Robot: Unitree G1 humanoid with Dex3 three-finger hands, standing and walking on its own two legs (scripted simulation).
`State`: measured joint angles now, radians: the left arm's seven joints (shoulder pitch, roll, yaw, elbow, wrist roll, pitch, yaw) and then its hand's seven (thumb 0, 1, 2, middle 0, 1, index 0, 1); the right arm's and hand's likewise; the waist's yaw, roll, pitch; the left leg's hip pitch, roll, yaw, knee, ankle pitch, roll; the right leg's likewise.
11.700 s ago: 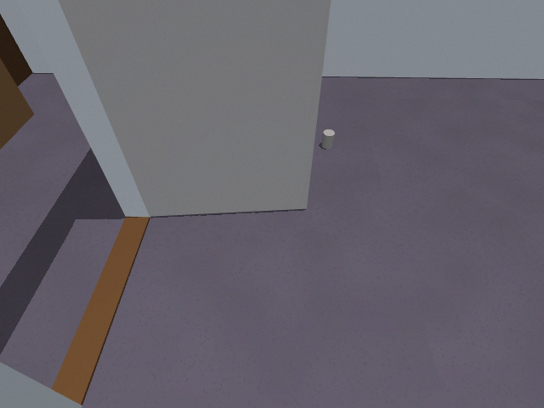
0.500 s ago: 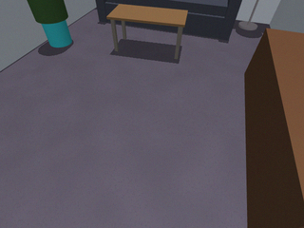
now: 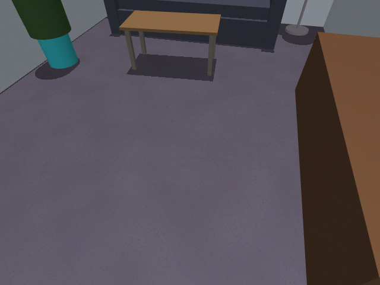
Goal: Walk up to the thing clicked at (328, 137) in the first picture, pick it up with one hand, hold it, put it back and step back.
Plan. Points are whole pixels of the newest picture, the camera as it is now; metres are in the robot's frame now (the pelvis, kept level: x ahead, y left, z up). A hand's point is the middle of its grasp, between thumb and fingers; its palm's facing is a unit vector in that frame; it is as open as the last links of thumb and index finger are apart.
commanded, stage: walk up
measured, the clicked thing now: out of the picture +0.12 +1.31 -0.73
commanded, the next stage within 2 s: none
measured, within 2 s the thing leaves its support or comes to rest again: neither
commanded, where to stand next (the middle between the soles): +0.91 +0.04 m, yaw +3 degrees
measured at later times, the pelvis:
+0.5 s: pelvis +0.18 +0.00 -0.02, yaw +5 degrees
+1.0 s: pelvis +0.42 -0.02 -0.02, yaw +4 degrees
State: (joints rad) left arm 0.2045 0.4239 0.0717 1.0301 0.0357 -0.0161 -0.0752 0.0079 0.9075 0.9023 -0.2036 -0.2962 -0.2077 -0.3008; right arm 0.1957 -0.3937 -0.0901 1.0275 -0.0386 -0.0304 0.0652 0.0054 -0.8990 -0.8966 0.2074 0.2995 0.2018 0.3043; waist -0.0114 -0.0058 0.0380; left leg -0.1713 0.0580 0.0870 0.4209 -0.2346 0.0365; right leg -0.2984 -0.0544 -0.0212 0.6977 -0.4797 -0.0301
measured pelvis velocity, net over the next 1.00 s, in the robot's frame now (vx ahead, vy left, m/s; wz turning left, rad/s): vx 0.42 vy -0.02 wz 0.08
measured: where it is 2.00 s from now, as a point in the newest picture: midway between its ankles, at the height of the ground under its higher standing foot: (188, 183)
